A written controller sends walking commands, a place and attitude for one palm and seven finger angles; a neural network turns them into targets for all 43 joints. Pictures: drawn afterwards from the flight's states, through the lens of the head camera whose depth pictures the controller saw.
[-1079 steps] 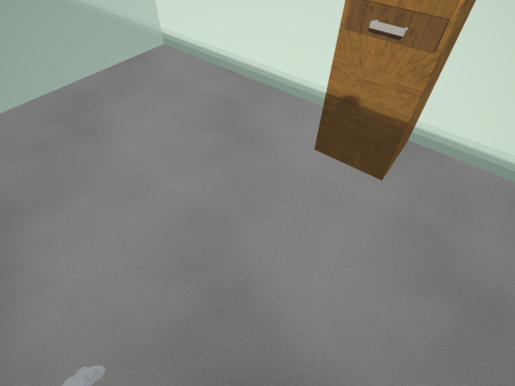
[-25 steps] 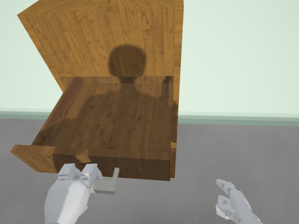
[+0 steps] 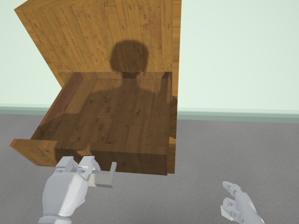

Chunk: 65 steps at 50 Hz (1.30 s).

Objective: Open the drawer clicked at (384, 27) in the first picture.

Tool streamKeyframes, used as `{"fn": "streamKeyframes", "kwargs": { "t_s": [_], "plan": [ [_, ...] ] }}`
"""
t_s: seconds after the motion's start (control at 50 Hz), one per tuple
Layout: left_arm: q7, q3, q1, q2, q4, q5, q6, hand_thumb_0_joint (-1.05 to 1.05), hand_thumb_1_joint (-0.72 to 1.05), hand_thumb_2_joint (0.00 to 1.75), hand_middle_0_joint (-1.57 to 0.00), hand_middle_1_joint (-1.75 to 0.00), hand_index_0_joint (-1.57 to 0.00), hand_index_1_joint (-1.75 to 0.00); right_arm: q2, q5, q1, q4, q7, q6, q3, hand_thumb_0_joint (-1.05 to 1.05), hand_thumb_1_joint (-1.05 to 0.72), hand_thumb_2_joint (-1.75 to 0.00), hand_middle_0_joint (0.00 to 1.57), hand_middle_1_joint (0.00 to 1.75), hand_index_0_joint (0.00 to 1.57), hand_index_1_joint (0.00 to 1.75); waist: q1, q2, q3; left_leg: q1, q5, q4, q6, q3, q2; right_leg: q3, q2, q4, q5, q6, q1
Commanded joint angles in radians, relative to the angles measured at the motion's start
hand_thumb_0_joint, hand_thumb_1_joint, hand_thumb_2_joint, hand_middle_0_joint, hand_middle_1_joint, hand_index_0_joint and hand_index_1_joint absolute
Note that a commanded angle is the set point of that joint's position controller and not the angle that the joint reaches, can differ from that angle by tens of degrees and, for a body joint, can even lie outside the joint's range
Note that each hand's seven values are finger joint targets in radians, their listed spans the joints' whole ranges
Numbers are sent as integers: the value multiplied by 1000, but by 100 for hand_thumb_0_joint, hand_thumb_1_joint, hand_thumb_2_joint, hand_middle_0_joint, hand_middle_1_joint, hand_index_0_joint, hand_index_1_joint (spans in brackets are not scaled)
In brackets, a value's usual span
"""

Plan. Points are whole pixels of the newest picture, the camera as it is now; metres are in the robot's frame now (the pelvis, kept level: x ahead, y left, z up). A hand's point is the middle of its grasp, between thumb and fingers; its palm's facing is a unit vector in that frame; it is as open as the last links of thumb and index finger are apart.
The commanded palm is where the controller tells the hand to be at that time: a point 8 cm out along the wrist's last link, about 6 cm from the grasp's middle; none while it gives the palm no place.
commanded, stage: open the thumb to release the handle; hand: left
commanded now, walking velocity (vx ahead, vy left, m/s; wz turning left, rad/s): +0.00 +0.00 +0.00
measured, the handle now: (87, 171) +0.23 +0.18 +0.05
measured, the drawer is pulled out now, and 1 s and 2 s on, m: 0.29 0.28 0.28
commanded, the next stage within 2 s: lift the hand off the handle in 0.30 s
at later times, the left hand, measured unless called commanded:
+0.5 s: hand (80, 193) +0.19 +0.19 +0.03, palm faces +0.03 -0.15 -0.99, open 13.6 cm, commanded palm +0.15 +0.20 +0.08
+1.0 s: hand (77, 184) +0.20 +0.20 +0.06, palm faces +0.05 -0.14 -0.99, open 13.4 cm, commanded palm +0.17 +0.20 +0.13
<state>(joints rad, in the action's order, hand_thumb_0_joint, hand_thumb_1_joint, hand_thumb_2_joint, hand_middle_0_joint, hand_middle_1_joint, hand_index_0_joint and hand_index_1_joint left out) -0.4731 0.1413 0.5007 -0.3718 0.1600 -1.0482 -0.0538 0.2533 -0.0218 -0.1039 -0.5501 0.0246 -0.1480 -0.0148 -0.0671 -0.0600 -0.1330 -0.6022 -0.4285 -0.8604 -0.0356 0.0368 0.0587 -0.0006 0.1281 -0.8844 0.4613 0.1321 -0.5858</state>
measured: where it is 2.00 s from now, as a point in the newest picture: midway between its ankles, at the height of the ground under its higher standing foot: outside the picture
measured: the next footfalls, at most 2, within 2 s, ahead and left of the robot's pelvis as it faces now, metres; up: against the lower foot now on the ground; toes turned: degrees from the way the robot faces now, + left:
none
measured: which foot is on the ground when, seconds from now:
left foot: down 0.00-1.00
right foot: down 0.00-1.00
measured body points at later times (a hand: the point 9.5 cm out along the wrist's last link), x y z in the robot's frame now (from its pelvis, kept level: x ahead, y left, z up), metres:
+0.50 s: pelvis -0.01 -0.01 +0.01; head +0.02 -0.05 +0.46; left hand +0.18 +0.20 +0.08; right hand +0.21 -0.23 -0.09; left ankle +0.00 +0.10 -0.69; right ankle -0.02 -0.04 -0.69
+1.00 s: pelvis +0.00 +0.01 +0.02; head +0.00 -0.04 +0.46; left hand +0.19 +0.20 +0.11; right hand +0.22 -0.19 -0.08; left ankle +0.00 +0.10 -0.69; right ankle -0.02 -0.04 -0.69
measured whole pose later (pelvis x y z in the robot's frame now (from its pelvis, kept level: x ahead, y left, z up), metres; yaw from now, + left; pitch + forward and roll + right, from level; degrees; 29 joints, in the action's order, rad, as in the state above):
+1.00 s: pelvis +0.00 +0.01 +0.02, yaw +0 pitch +6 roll +2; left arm -0.34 0.20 0.43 -0.36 0.20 -1.01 0.05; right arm 0.22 -0.01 -0.09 -0.55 0.02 -0.14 0.01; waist -0.08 -0.08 -0.12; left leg -0.47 -0.38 -0.75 -0.05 0.03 0.07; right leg -0.01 0.12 -0.77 0.41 0.12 -0.45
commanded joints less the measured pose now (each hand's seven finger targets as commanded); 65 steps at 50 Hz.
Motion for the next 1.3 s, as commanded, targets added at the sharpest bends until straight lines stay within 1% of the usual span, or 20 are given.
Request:
{"fn": "streamKeyframes", "kwargs": {
  "t_s": [0.0,0.02,0.1,0.18,0.26,0.36,0.38,0.4,0.42,0.5,0.6,0.68,0.72,0.8,0.92,1.0,1.04,1.12,1.18,1.28],
  "plan": [
    [-31,-184,-68,-138,124,37,70,0,13,57,-35,-127,-35,-127,67,13,150,166,-9,48,-19,0,-90,-90,20,30,20,30,-11,115,-171,75,203,78,-5,-70,23,-256,-118,207,-531,-98,188],
    [-25,-190,-58,-147,109,32,73,0,6,54,-34,-126,-34,-126,63,13,152,160,-11,49,-14,0,-90,-90,20,30,20,30,-21,147,-174,63,198,83,-3,-67,24,-266,-127,213,-543,-106,210],
    [3,-199,-37,-165,91,37,65,0,-22,42,-32,-123,-32,-123,61,19,170,155,-18,54,-5,0,-90,-90,20,30,20,30,-24,165,-130,42,173,103,1,-64,28,-311,-144,242,-586,-110,256],
    [20,-193,-28,-163,106,35,54,0,-50,30,-30,-120,-30,-120,59,17,167,147,-20,60,-6,0,-90,-90,20,30,20,30,-28,98,-105,52,155,108,3,-62,32,-328,-149,269,-509,-109,245],
    [24,-212,-48,-174,112,33,45,0,-50,30,-30,-120,-30,-120,63,9,173,145,-23,60,-7,0,-90,-90,20,30,20,30,-29,68,-93,58,138,103,4,-65,30,-347,-144,293,-393,-99,216],
    [19,-227,-32,-170,117,36,20,0,-50,30,-30,-120,-30,-120,65,3,170,149,-22,63,-16,0,-90,-90,20,30,20,30,-34,88,-100,52,139,93,3,-69,32,-347,-144,290,-392,-110,208],
    [27,-99,35,-42,88,38,23,0,-50,30,-30,-120,-30,-120,57,-4,165,156,-8,68,-17,0,-90,-90,20,30,20,30,-24,91,-79,41,146,90,3,-74,32,-316,-144,272,-415,-103,184],
    [26,-116,9,-55,91,44,20,0,-50,30,-30,-120,-30,-120,64,4,160,158,2,68,-20,0,-90,-90,20,30,20,30,-10,113,-90,52,161,96,-1,-76,26,-295,-138,264,-441,-96,176],
    [25,-121,17,-62,112,34,18,0,-50,30,-30,-120,-30,-120,69,-1,156,158,4,66,-25,0,-90,-90,20,30,20,30,-25,105,-114,58,169,85,-1,-69,25,-296,-131,250,-435,-97,168],
    [-5,-155,-49,-116,110,1,26,0,-50,30,-30,-120,-30,-120,71,-6,155,159,0,61,-23,0,-90,-90,20,30,20,30,-16,116,-129,32,153,71,-1,-70,31,-304,-130,241,-410,-92,158],
    [-13,-100,-121,-77,115,-11,50,0,-50,30,-30,-120,-30,-120,69,-2,148,157,0,59,-26,0,-90,-90,20,30,20,30,0,95,-175,75,193,69,-6,-72,25,-250,-115,204,-458,-89,146],
    [-7,-64,-186,-63,95,-14,79,0,-50,30,-30,-120,-30,-120,66,3,149,150,-7,53,-26,0,-90,-90,20,30,20,30,9,107,-146,87,177,77,-8,-73,21,-238,-112,221,-393,-96,121],
    [0,-61,-209,-74,159,-10,89,0,-50,30,-30,-120,-30,-120,63,2,153,159,-7,53,-24,0,-90,-90,20,30,20,30,-2,107,-191,124,199,88,-11,-71,18,-237,-115,228,-408,-96,152],
    [30,-90,-215,-120,206,18,101,0,-50,30,-30,-120,-30,-120,56,12,176,163,-16,52,-13,0,-90,-90,20,30,20,30,-11,117,-181,154,213,120,-15,-72,20,-249,-120,261,-433,-97,215],
    [81,-62,-193,-103,295,35,91,0,-50,30,-30,-120,-30,-120,49,6,182,169,-6,58,-4,0,-90,-90,20,30,20,30,-20,49,-123,232,252,148,-18,-70,8,-239,-114,297,-389,-86,191],
    [103,-99,-163,-134,321,47,99,0,-50,30,-30,-120,-30,-120,56,11,191,177,-1,53,-1,0,-90,-90,20,30,20,30,-25,73,-103,246,257,164,-16,-71,2,-242,-109,320,-370,-80,206],
    [121,-74,-166,-113,342,43,102,0,-50,30,-30,-120,-30,-120,56,9,190,176,5,51,-3,0,-90,-90,20,30,20,30,-24,67,-78,259,261,175,-14,-70,-2,-246,-107,328,-352,-79,191],
    [157,-38,-179,-93,405,56,126,0,-50,30,-30,-120,-30,-120,57,15,192,188,16,45,0,0,-90,-90,20,30,20,30,-27,38,-93,306,288,193,-18,-68,-13,-211,-107,335,-327,-78,196],
    [173,-79,-184,-139,417,53,131,0,-50,30,-30,-120,-30,-120,61,15,194,187,10,42,2,0,-90,-90,20,30,20,30,-34,75,-79,315,296,205,-17,-69,-16,-220,-104,350,-337,-80,211],
    [198,-87,-223,-151,483,61,138,0,-50,30,-30,-120,-30,-120,64,18,198,189,12,38,6,0,-90,-90,20,30,20,30,-38,32,-91,366,337,224,-15,-73,-26,-212,-101,361,-354,-73,225]
  ]
}}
